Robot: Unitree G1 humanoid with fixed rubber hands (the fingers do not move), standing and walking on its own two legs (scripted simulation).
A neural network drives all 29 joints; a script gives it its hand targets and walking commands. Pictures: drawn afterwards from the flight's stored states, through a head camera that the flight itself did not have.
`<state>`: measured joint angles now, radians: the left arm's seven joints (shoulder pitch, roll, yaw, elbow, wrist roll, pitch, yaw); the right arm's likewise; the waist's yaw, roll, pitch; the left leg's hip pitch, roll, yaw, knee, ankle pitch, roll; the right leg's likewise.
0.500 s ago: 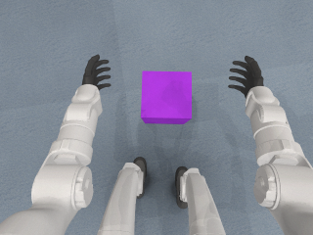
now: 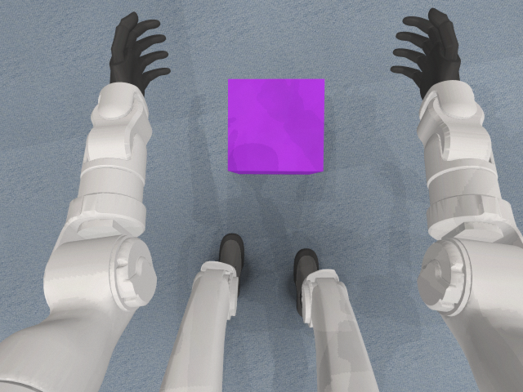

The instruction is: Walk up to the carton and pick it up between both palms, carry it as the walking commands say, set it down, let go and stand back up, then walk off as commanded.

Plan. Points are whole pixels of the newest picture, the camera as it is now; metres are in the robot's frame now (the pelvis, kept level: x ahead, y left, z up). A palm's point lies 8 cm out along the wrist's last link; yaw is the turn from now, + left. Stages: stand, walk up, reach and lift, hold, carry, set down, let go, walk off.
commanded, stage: reach and lift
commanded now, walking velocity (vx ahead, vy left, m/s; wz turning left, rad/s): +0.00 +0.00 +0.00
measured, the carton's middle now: (274, 134) +0.50 +0.01 -0.53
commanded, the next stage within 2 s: none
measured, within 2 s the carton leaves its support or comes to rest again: neither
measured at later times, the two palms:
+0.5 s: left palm (170, 108) +0.50 +0.20 -0.28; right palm (384, 109) +0.51 -0.18 -0.28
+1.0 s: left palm (194, 125) +0.50 +0.19 -0.43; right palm (359, 126) +0.51 -0.18 -0.43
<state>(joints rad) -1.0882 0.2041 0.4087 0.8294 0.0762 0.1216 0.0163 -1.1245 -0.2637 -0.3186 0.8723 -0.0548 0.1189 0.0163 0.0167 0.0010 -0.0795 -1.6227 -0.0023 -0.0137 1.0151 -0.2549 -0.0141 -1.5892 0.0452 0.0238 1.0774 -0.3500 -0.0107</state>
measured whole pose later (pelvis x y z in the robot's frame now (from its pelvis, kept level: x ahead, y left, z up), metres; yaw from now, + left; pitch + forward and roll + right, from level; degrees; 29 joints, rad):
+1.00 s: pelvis -0.05 +0.01 -0.26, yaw -1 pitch +42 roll +1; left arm -1.45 0.34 0.20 1.10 -0.15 0.08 0.12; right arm -1.49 -0.40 -0.09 1.14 0.17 0.10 -0.08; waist 0.02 0.00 0.28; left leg -2.29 -0.02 -0.01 2.07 -0.52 -0.02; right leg -2.24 0.07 0.00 2.14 -0.63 0.01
